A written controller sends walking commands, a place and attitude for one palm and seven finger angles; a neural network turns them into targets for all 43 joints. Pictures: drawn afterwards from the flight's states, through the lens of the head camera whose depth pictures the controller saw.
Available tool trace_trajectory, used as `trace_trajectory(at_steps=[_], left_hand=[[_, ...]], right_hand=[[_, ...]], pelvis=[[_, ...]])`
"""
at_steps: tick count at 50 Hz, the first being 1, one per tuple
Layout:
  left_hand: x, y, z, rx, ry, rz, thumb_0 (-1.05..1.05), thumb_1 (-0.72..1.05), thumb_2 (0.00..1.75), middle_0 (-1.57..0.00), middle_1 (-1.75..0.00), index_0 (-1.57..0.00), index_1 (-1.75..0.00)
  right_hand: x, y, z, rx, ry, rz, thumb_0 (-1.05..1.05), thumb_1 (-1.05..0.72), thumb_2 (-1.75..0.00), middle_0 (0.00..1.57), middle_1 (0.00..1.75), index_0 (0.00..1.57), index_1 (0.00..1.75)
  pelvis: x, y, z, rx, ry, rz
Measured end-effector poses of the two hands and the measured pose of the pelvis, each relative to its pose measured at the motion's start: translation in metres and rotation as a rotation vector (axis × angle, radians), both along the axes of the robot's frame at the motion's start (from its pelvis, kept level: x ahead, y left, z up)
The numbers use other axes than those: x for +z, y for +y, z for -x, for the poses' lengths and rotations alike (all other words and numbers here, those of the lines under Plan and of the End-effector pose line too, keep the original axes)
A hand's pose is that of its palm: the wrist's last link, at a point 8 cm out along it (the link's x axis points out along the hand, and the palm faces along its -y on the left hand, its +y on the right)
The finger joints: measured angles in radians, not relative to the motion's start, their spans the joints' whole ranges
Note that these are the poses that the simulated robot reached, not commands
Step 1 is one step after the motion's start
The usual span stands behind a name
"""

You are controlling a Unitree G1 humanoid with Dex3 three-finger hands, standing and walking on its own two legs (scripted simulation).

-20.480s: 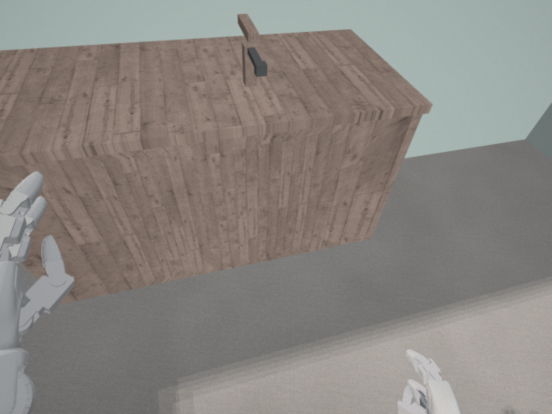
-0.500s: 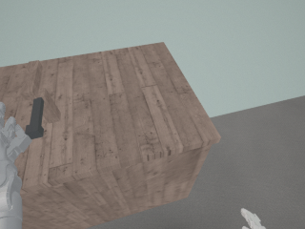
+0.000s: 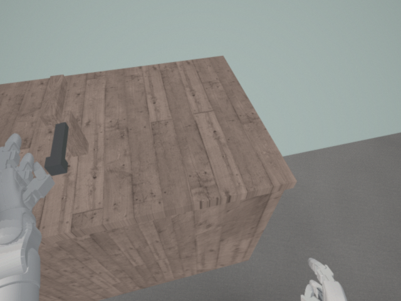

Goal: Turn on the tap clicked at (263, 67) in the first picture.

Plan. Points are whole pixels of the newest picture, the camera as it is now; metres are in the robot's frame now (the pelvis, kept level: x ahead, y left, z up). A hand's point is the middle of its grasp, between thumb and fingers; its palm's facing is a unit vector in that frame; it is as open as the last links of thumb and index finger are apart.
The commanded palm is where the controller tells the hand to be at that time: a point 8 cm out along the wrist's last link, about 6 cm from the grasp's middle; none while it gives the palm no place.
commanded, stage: push the lever round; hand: left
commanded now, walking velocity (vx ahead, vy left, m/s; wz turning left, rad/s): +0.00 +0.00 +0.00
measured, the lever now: (56, 165) +0.32 +0.31 +0.10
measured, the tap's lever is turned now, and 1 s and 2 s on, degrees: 1 19 47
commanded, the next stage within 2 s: none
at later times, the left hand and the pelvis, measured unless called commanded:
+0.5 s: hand (59, 175) +0.30 +0.30 +0.09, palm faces +0.55 -0.83 -0.08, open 7.7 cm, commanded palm +0.26 +0.33 +0.09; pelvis +0.00 -0.01 +0.00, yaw +0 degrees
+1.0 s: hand (77, 172) +0.31 +0.27 +0.09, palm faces +0.63 -0.77 -0.06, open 7.7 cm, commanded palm +0.27 +0.30 +0.09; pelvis +0.00 -0.01 +0.00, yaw +0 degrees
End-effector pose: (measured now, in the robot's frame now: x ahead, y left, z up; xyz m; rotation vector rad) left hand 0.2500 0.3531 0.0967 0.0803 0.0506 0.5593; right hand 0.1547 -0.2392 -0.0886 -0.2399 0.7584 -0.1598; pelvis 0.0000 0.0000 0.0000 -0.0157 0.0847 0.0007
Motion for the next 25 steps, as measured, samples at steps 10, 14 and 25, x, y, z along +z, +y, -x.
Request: trace_trajectory(at_steps=[10,14,25], left_hand=[[-0.001,-0.002,-0.005,0.024,0.004,0.006,0.02,0.90,0.90,-0.15,-0.15,-0.15,-0.15],[0.001,-0.006,-0.006,0.019,0.007,-0.012,0.02,0.90,0.90,-0.15,-0.15,-0.15,-0.15],[0.002,-0.018,-0.006,0.019,-0.018,-0.005,0.03,0.93,0.91,-0.15,-0.15,-0.15,-0.15]], right_hand=[[-0.006,-0.010,0.013,-0.017,0.053,0.000,0.01,-0.90,-0.90,0.20,0.30,0.20,0.30],[-0.008,-0.015,0.018,-0.027,0.064,0.002,0.01,-0.90,-0.90,0.20,0.30,0.20,0.30],[-0.009,-0.023,0.020,-0.040,0.067,-0.001,0.01,-0.91,-0.90,0.20,0.30,0.20,0.30]], pelvis=[[0.000,-0.007,0.000,-0.002,0.003,-0.001],[0.000,-0.008,0.000,-0.003,0.003,0.000],[0.000,-0.012,-0.001,-0.005,-0.001,-0.004]])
